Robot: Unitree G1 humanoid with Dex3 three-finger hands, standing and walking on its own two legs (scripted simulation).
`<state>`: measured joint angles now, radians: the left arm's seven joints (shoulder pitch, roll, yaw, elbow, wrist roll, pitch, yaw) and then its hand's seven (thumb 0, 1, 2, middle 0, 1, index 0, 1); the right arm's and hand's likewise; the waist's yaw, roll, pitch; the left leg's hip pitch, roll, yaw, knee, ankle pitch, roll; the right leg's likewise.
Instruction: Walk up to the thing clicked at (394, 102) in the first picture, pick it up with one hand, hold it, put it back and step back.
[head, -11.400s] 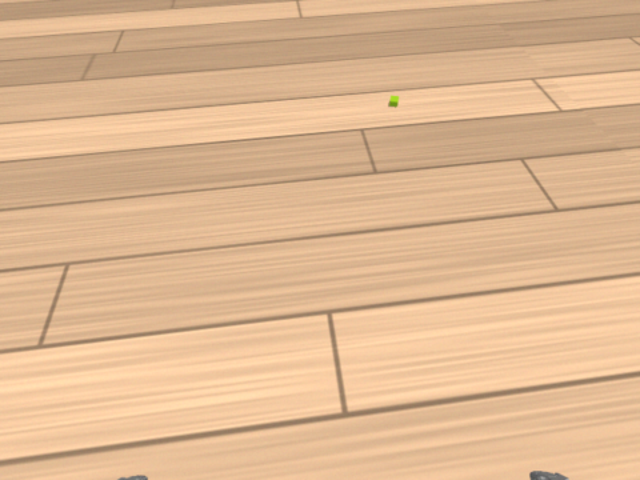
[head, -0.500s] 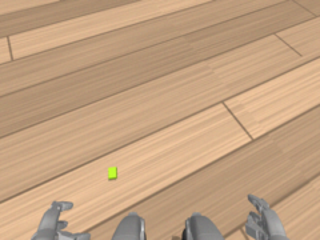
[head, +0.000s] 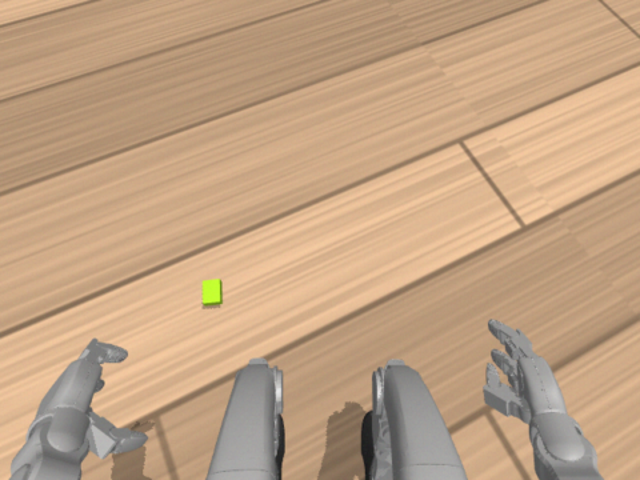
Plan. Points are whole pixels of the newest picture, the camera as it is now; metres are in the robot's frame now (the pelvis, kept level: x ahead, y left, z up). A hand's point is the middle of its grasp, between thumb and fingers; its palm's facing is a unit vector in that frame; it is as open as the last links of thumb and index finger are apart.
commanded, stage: rise first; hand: left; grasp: from above
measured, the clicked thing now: (212, 292) +0.46 +0.29 -0.59
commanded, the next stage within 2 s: none
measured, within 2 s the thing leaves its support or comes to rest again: neither
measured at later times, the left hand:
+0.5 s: hand (149, 334) +0.32 +0.34 -0.33, palm faces -0.49 -0.22 -0.85, open 14.0 cm
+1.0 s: hand (165, 311) +0.38 +0.34 -0.41, palm faces -0.47 -0.04 -0.88, open 14.0 cm
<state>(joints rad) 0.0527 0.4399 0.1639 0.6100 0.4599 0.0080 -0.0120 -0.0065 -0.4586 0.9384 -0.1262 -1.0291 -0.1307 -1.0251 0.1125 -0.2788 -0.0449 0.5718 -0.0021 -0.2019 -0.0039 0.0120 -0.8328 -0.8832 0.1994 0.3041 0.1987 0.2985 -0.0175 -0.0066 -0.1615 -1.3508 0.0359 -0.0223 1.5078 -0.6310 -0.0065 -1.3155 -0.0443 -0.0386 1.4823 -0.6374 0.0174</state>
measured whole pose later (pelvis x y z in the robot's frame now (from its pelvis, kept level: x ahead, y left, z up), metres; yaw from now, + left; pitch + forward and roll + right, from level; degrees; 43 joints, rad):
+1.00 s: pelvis -0.06 +0.01 -0.26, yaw -6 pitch +33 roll -9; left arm -0.83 0.86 0.21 1.34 1.29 -0.38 0.31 0.00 -0.48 0.96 -0.07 -0.98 -0.11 -0.95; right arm 0.09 -0.28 0.01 0.76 -0.13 -0.01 0.12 0.01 -0.90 -0.89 0.20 0.30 0.20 0.30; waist -0.14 -0.04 -0.04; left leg -2.29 0.03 -0.12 2.37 -0.67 0.02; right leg -2.19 -0.03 -0.07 2.28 -0.67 0.04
